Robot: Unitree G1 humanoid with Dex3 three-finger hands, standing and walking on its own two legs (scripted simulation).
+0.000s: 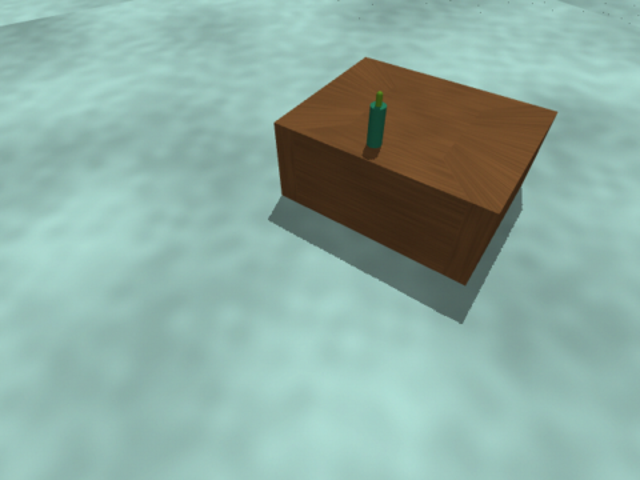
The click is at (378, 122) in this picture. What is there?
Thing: necked bottle
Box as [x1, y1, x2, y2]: [367, 91, 386, 147]
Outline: 381,91 377,92 376,100 370,104 367,134 367,145 370,147 380,146 382,139 386,104 381,101
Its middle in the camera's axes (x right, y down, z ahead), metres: +0.21 -0.42 +1.38
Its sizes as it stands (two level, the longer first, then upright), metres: 0.057 0.057 0.208
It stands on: a support 0.39 m high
